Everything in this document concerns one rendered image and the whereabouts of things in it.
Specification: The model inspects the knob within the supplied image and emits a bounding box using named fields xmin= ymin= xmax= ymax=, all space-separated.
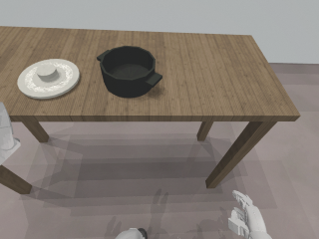
xmin=36 ymin=64 xmax=58 ymax=80

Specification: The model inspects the robot left hand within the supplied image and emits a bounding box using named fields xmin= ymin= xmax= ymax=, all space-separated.
xmin=0 ymin=102 xmax=21 ymax=165

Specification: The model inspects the robot right hand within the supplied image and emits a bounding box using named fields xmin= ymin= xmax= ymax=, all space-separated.
xmin=228 ymin=190 xmax=267 ymax=239

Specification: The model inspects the pot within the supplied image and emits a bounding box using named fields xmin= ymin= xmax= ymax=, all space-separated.
xmin=97 ymin=46 xmax=162 ymax=99

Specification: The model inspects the robot left foot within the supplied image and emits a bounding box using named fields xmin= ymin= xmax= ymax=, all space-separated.
xmin=138 ymin=228 xmax=148 ymax=239

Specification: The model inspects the lid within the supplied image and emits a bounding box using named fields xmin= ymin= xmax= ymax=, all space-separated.
xmin=17 ymin=59 xmax=80 ymax=100

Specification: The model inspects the left robot shin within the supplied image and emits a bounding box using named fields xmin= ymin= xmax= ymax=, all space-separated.
xmin=129 ymin=228 xmax=142 ymax=235

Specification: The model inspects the table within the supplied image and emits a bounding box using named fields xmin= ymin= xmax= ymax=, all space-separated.
xmin=0 ymin=26 xmax=301 ymax=194

